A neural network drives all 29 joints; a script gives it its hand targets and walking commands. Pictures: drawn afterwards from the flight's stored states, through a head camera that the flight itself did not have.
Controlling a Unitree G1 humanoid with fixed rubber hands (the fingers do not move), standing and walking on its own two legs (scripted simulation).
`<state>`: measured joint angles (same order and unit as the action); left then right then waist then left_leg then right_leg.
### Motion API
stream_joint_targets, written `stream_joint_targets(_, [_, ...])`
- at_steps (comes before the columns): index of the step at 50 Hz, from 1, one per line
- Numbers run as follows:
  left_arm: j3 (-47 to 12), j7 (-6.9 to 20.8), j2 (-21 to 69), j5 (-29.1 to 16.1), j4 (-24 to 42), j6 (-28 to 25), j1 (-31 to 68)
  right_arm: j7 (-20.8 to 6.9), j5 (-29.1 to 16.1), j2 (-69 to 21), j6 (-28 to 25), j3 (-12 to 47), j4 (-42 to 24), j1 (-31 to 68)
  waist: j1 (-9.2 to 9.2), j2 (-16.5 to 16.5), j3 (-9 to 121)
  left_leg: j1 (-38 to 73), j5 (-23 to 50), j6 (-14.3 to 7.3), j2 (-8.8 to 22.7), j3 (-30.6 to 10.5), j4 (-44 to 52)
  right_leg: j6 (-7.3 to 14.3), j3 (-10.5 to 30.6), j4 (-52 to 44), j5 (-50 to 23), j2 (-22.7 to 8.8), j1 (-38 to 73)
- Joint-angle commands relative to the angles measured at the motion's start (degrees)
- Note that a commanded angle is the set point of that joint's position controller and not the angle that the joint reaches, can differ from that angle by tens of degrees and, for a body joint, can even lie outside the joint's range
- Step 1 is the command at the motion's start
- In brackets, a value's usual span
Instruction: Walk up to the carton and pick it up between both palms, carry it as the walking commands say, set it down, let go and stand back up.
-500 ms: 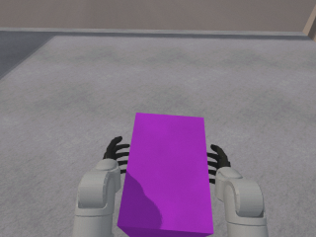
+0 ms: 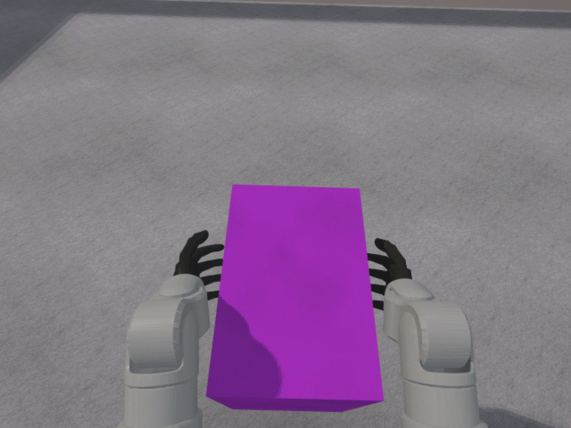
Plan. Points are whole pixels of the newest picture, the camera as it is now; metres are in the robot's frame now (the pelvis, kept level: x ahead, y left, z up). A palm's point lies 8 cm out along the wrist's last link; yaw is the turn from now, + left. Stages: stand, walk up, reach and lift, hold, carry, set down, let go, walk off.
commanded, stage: carry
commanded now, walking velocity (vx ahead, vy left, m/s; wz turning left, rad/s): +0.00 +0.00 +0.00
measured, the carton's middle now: (291, 307) +0.30 +0.00 -0.01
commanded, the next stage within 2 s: none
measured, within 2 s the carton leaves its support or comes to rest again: neither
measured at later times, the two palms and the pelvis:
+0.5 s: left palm (183, 235) +0.37 +0.15 +0.08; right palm (372, 236) +0.37 -0.11 +0.08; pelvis +0.08 +0.01 +0.00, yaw +1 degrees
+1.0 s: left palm (184, 249) +0.34 +0.15 +0.08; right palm (380, 256) +0.34 -0.12 +0.07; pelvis +0.06 +0.01 +0.00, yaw +2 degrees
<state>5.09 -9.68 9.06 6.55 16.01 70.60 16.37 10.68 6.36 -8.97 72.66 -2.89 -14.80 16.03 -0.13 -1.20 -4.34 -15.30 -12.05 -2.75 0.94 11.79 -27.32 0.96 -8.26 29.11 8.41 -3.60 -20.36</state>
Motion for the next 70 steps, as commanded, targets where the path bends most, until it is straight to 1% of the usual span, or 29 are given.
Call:
stream_joint_targets(1, [-40.8,16.7,59.0,-26.6,5.9,-0.6,29.2,-16.1,-25.2,-58.8,-3.0,37.7,-9.3,32.6,0.12,-4.5,30.0,2.1,-0.8,1.4,4.4,-4.2,-5.4,4.3,14.6,-6.7,-26.7,-14.2,18.9])
stream_joint_targets(2, [-39.9,16.7,59.3,-25.5,3.7,-0.3,27.4,-16.3,-25.7,-58.6,-2.5,37.8,-8.9,32.6,0.09,-6.0,29.3,2.3,-2.4,1.7,4.9,-5.4,-3.4,5.3,13.1,-3.9,-33.6,-15.3,18.9])
stream_joint_targets(3, [-39.1,16.7,59.0,-25.1,2.3,0.0,26.1,-16.3,-26.0,-57.9,-2.4,38.2,-9.3,33.3,-0.03,-4.6,30.7,4.4,3.0,1.7,6.5,-6.4,-1.1,4.3,10.3,-1.7,-36.1,-14.0,19.7])
stream_joint_targets(5, [-37.7,16.8,58.6,-24.7,0.9,0.2,24.3,-16.3,-26.4,-58.0,-2.2,39.0,-8.2,33.5,0.31,-3.2,31.9,8.5,12.1,1.8,8.0,-6.5,-1.4,1.1,7.3,-2.1,-29.1,-10.5,16.6])
stream_joint_targets(9, [-37.5,16.6,59.4,-24.1,-0.9,0.1,26.5,-16.7,-26.5,-58.4,-2.0,38.8,-6.1,34.7,0.23,-1.6,30.7,9.8,24.0,1.6,9.3,-6.5,-2.3,-0.7,5.3,-0.3,-29.5,-8.8,14.5])
stream_joint_targets(11, [-37.8,16.7,59.6,-24.3,-1.5,0.2,27.2,-16.6,-26.4,-58.7,-2.0,38.1,-5.3,34.9,0.14,-1.0,30.5,9.9,25.3,1.8,9.0,-5.8,-3.1,-0.4,5.5,0.2,-34.2,-8.9,14.3])
stream_joint_targets(12, [-37.7,16.8,59.3,-24.3,-1.5,0.0,27.9,-16.7,-26.4,-58.6,-2.1,38.2,-5.1,35.5,-0.02,-0.9,30.4,10.6,25.3,1.8,9.3,-6.2,-2.7,-0.2,5.4,0.7,-32.7,-9.2,14.0])
stream_joint_targets(13, [-37.8,16.7,59.3,-24.3,-1.6,0.1,28.1,-16.7,-26.3,-58.9,-2.1,38.0,-4.4,35.0,-0.02,0.5,30.5,11.5,28.2,1.6,9.6,-6.5,-2.6,-0.3,5.1,1.0,-31.0,-8.8,13.3])
stream_joint_targets(15, [-38.3,16.7,59.4,-24.9,-0.9,-0.2,29.0,-16.6,-26.1,-58.7,-2.4,37.8,-4.3,34.9,-0.07,0.4,30.5,12.1,33.4,1.0,10.1,-6.5,-3.6,-0.8,4.0,1.6,-27.4,-7.7,12.6])
stream_joint_targets(19, [-38.9,16.7,59.9,-25.6,-0.2,-0.4,30.6,-16.4,-25.7,-58.7,-2.6,37.0,-4.3,35.4,-0.21,2.2,30.4,13.3,36.5,0.7,9.9,-6.2,-4.4,-0.6,3.6,2.5,-26.0,-6.9,11.2])
stream_joint_targets(25, [-39.6,16.5,60.4,-26.2,0.5,-0.4,31.1,-16.1,-25.4,-58.6,-3.1,36.3,-5.5,35.6,-0.34,3.9,30.9,15.4,42.1,-0.2,10.7,-7.4,-4.6,-0.5,3.1,3.1,-18.0,-5.5,9.1])
stream_joint_targets(32, [-40.1,16.6,60.9,-26.5,1.1,-0.9,30.7,-16.0,-24.9,-58.3,-3.5,36.4,-6.6,35.4,-0.41,3.6,31.2,14.7,38.8,-0.4,10.3,-7.9,-4.4,-0.1,3.5,2.7,-17.9,-5.8,10.1])
stream_joint_targets(38, [-37.4,16.8,60.2,-24.2,-2.1,-1.8,29.7,-16.2,-23.8,-57.9,-4.1,35.8,-3.9,35.4,-0.30,-0.6,31.2,11.5,26.6,-0.3,9.7,-8.1,-3.2,0.4,5.4,1.9,-21.5,-7.9,12.5])
stream_joint_targets(39, [-37.3,16.7,59.8,-24.1,-2.3,-2.0,30.2,-16.2,-24.1,-57.9,-4.3,35.9,-3.6,36.0,-0.37,-0.9,30.5,10.9,25.4,-0.3,9.9,-8.2,-2.7,0.3,5.0,1.8,-19.6,-7.7,12.2])
stream_joint_targets(41, [-36.1,16.6,59.8,-22.8,-4.7,-2.7,29.9,-16.5,-23.2,-57.5,-4.9,34.5,-1.0,36.1,-0.31,1.2,29.3,10.7,23.9,-0.5,10.0,-8.0,-2.1,0.1,5.2,1.6,-15.4,-7.8,11.0])
stream_joint_targets(43, [-37.6,16.5,60.1,-23.9,-1.8,-2.6,30.9,-16.8,-24.5,-58.4,-4.8,36.1,-3.0,36.4,-0.28,1.7,28.0,9.6,25.4,-0.5,10.5,-8.1,-1.4,-0.3,4.5,1.4,-11.5,-7.1,10.5])
stream_joint_targets(44, [-36.1,16.5,59.6,-22.6,-3.8,-3.2,31.8,-16.8,-23.6,-58.2,-5.2,35.0,-0.7,37.0,-0.24,0.5,27.4,8.4,19.2,-0.4,10.0,-8.0,-0.7,-0.4,5.2,-0.2,-10.4,-7.5,10.9])
stream_joint_targets(45, [-35.9,16.5,59.6,-22.4,-4.9,-3.3,30.9,-16.8,-23.0,-57.7,-5.3,34.3,0.5,36.2,-0.29,1.3,27.5,8.8,17.8,-0.5,9.9,-8.1,-0.5,-0.2,5.1,0.0,-10.3,-7.6,10.4])
stream_joint_targets(48, [-35.2,16.7,59.8,-21.9,-6.0,-4.2,31.1,-16.9,-23.3,-57.9,-6.4,34.5,-0.8,38.3,-0.25,-0.6,26.0,7.0,11.6,-0.4,9.5,-8.5,0.7,0.1,6.0,-1.7,-10.2,-7.9,10.5])
stream_joint_targets(49, [-32.9,16.7,58.7,-20.2,-9.5,-4.9,30.4,-17.0,-21.8,-57.2,-7.1,32.6,3.2,38.1,-0.31,-0.2,25.9,7.1,10.6,-0.2,9.3,-8.3,0.8,0.2,6.2,-1.9,-10.2,-8.0,10.2])
stream_joint_targets(50, [-33.1,16.7,59.0,-20.4,-8.5,-5.6,31.2,-16.9,-21.6,-57.3,-7.7,32.5,2.6,37.7,-0.34,-0.7,26.1,6.7,9.4,-0.1,9.3,-8.3,0.9,0.3,6.1,-2.3,-9.7,-8.1,10.4])
stream_joint_targets(52, [-35.1,16.5,59.6,-21.8,-5.5,-5.5,33.0,-17.0,-22.8,-58.2,-7.5,33.6,1.5,37.9,-0.22,1.2,25.1,5.4,9.1,0.1,9.4,-8.4,1.6,0.0,5.8,-2.3,-6.9,-7.6,10.1])
stream_joint_targets(53, [-32.8,16.6,59.2,-19.9,-10.0,-5.9,31.4,-17.0,-21.1,-57.4,-8.2,31.4,4.3,37.7,-0.21,0.9,25.0,5.5,7.7,0.0,9.3,-8.8,2.3,0.0,5.9,-3.0,-5.0,-7.7,9.6])
stream_joint_targets(55, [-31.9,16.6,58.4,-19.1,-11.4,-7.2,30.4,-17.0,-19.8,-56.4,-9.4,30.2,6.3,36.0,-0.17,1.8,24.4,5.0,7.9,-0.3,9.6,-8.6,2.6,-0.1,5.3,-2.8,-4.3,-7.0,9.5])
stream_joint_targets(62, [-30.3,16.6,58.0,-17.4,-13.8,-10.8,29.6,-16.9,-18.0,-56.2,-13.3,28.7,7.7,36.7,0.02,1.3,25.4,4.7,6.4,-0.4,9.3,-8.8,3.3,0.0,5.3,-3.1,-2.8,-6.8,10.0])
stream_joint_targets(63, [-30.7,16.6,57.9,-18.0,-12.0,-11.4,30.6,-16.9,-18.4,-56.6,-13.7,29.4,6.6,37.1,-0.03,0.0,25.9,4.3,5.9,-0.4,9.2,-8.5,3.1,-0.2,5.5,-3.3,-3.8,-6.9,10.1])
stream_joint_targets(65, [-29.9,16.9,57.5,-16.9,-14.8,-12.7,30.8,-16.9,-16.6,-56.1,-15.0,27.6,10.2,36.0,0.20,0.8,25.2,4.4,6.7,-0.4,9.3,-8.7,3.6,-0.2,5.4,-2.7,-3.7,-6.8,10.0])
stream_joint_targets(67, [-29.7,17.1,57.5,-16.9,-14.3,-14.0,29.8,-16.8,-16.7,-55.9,-16.4,28.2,8.0,36.9,0.24,-0.1,25.2,4.0,5.1,-0.6,9.0,-8.7,3.6,-0.2,5.6,-3.3,-2.7,-6.8,10.1])
stream_joint_targets(70, [-29.3,17.2,57.4,-16.3,-14.6,-15.6,29.3,-16.8,-16.0,-56.1,-18.2,27.6,8.8,36.1,0.39,0.9,25.7,4.1,5.3,-0.6,9.0,-8.6,3.8,-0.2,5.5,-3.0,-2.9,-6.7,10.3])
